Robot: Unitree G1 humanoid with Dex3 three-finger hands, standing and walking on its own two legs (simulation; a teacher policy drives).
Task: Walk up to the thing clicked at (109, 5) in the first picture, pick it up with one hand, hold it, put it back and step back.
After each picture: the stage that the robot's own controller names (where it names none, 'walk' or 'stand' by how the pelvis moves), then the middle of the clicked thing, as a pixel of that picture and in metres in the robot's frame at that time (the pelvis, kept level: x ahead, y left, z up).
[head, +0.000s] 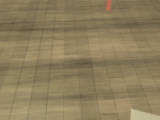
stand; (109, 2) +2.36 -0.40 -0.65
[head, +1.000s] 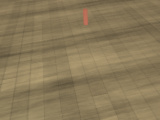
walk; (85, 17) +2.25 +0.08 -0.62
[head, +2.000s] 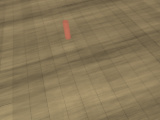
walk; (66, 29) +1.62 +0.31 -0.64
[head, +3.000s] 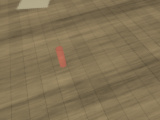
walk; (61, 57) +1.12 +0.30 -0.65
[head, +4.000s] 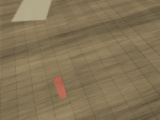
walk; (60, 87) +0.75 +0.27 -0.64
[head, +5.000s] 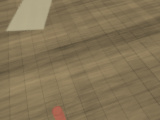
walk; (60, 117) +0.48 +0.24 -0.64
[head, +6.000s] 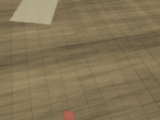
stand; out of the picture +0.44 +0.07 -0.63
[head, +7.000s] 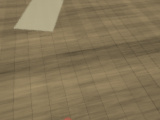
stand; out of the picture +0.42 +0.10 -0.65
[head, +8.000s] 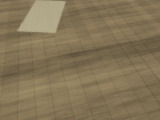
stand; out of the picture +0.41 +0.11 -0.66
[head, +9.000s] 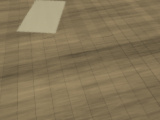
stand; out of the picture +0.40 +0.10 -0.66
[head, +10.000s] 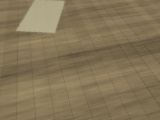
stand; out of the picture +0.39 +0.10 -0.66
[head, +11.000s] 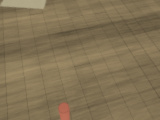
go down; (64, 113) +0.42 +0.10 -0.62
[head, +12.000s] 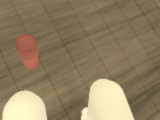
go down; (29, 54) +0.49 +0.14 -0.25
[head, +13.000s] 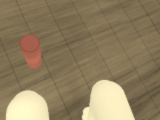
close in; (32, 54) +0.49 +0.14 -0.27
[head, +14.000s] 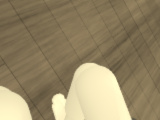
close in; out of the picture +0.48 +0.19 -0.18
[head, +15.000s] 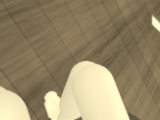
close; out of the picture +0.48 +0.20 -0.18
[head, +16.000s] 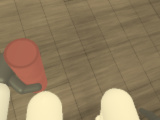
lift; (31, 72) +0.36 +0.17 -0.03
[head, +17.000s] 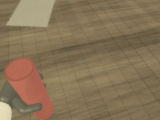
hold; (34, 93) +0.30 +0.16 +0.06
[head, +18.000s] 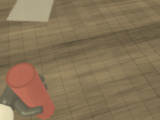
hold; (35, 96) +0.30 +0.16 +0.04
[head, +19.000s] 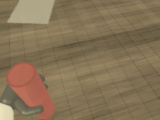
hold; (36, 95) +0.30 +0.16 +0.05
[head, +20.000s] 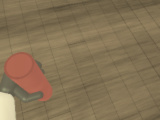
crouch; (34, 81) +0.35 +0.15 -0.01
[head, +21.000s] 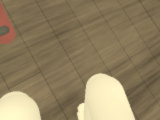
lower; out of the picture +0.53 +0.17 -0.04
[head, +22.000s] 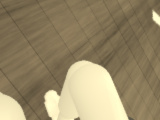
lower; out of the picture +0.47 +0.24 -0.18
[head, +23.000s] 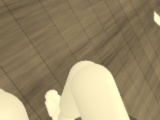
lower; out of the picture +0.46 +0.23 -0.18
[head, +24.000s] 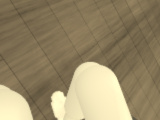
lower; out of the picture +0.46 +0.21 -0.17
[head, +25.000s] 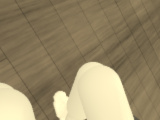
lower; out of the picture +0.44 +0.20 -0.17
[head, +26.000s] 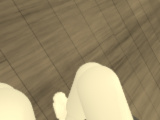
loosen; out of the picture +0.45 +0.19 -0.18
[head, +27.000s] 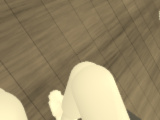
stand; out of the picture +0.46 +0.21 -0.18
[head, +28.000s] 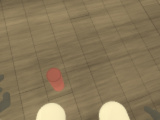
walk; (56, 80) +0.43 +0.13 -0.40
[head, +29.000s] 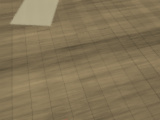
stand; out of the picture +0.38 +0.10 -0.59
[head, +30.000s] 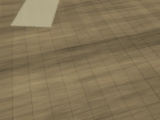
stand; out of the picture +0.39 +0.11 -0.60
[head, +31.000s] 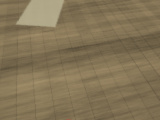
stand; out of the picture +0.39 +0.10 -0.62
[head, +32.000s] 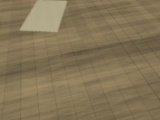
stand; out of the picture +0.40 +0.10 -0.66
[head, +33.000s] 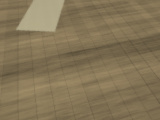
stand; out of the picture +0.37 +0.10 -0.66
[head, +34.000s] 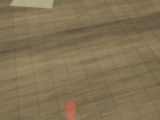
walk; (70, 110) +0.44 +0.08 -0.63
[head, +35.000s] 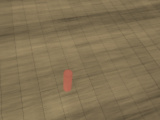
walk; (67, 81) +0.69 +0.08 -0.64
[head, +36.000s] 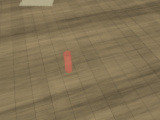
stand; (68, 62) +1.02 +0.18 -0.63
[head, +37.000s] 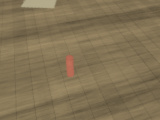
stand; (70, 66) +0.99 +0.12 -0.65
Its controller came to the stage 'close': yes
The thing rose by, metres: 0.67
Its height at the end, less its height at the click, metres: +0.00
